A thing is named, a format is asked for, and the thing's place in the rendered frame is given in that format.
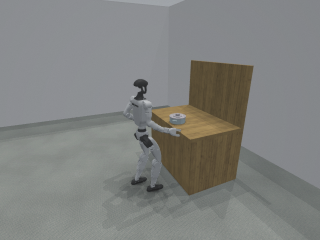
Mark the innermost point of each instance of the right robot hand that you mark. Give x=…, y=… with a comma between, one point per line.
x=173, y=132

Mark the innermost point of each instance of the robot right upper arm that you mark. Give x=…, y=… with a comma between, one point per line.
x=147, y=105

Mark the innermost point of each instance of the right robot foot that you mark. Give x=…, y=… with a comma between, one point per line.
x=157, y=187

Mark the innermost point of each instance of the right robot forearm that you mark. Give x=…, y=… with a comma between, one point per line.
x=158, y=128

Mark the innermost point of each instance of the robot left upper arm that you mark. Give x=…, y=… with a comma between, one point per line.
x=129, y=106

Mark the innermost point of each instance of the table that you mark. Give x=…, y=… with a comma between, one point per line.
x=206, y=154

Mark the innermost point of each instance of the robot right thigh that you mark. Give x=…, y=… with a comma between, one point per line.
x=154, y=148

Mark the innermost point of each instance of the left robot forearm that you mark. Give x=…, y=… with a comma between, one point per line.
x=131, y=117

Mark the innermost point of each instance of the pot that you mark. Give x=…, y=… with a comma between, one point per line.
x=177, y=121

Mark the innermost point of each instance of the lid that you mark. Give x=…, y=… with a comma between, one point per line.
x=178, y=117

